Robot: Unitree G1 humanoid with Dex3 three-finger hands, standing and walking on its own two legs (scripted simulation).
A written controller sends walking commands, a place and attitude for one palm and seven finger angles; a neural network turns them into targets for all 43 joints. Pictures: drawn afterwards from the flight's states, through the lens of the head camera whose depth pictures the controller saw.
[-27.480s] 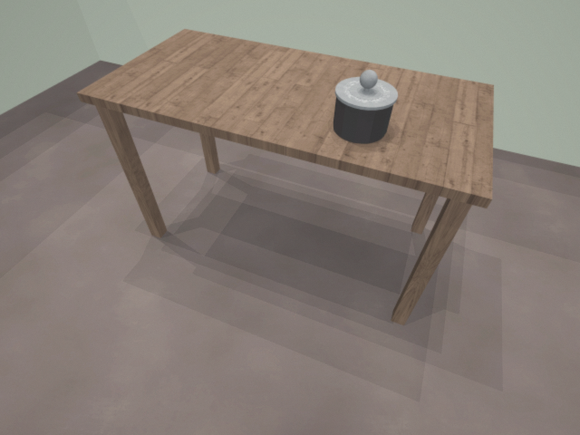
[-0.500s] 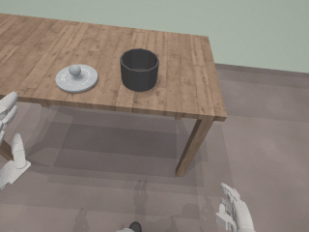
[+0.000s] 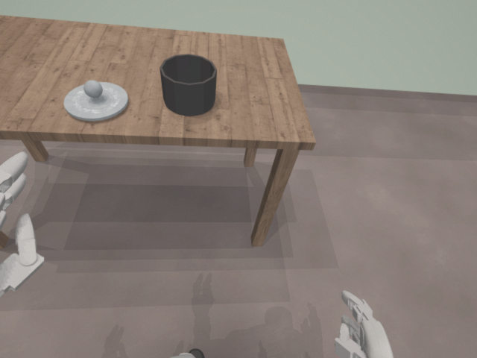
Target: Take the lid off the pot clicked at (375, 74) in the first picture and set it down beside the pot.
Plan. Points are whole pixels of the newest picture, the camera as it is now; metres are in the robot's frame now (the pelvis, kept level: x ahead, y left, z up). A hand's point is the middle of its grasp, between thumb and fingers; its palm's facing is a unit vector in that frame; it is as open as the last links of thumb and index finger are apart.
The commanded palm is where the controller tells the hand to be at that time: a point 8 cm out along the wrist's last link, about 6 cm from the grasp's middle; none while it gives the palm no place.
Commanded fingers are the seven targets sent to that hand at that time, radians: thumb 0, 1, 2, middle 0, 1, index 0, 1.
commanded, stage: stop stepping back and stand still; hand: left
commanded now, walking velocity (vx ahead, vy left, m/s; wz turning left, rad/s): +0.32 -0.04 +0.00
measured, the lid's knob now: (93, 89) +0.74 +0.38 -0.01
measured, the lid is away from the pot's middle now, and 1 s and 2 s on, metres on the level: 0.25 0.25 0.25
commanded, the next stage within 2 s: let the arm hang, fingers relaxed in 0.50 s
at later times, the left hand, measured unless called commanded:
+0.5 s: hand (24, 267) +0.20 +0.24 +0.15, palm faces +0.25 -0.87 -0.43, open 7.4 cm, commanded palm +0.13 +0.30 +0.18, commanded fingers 0.00 0.90 0.90 -0.20 -0.30 -0.20 -0.30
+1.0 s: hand out of the picture -0.02 +0.19 -0.19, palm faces +0.12 -0.98 -0.15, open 7.1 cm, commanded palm none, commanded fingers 0.00 0.90 0.90 -0.20 -0.30 -0.20 -0.30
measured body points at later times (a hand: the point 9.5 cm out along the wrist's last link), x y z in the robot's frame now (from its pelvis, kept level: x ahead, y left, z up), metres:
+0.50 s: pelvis +0.01 +0.02 +0.00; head +0.04 +0.05 +0.45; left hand +0.18 +0.29 +0.18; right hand +0.18 -0.20 -0.06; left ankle +0.01 +0.13 -0.73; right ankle -0.06 -0.11 -0.73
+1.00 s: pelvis -0.01 +0.01 +0.00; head +0.02 +0.04 +0.44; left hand -0.03 +0.24 -0.17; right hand +0.03 -0.24 -0.13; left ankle +0.01 +0.13 -0.73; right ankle -0.07 -0.11 -0.73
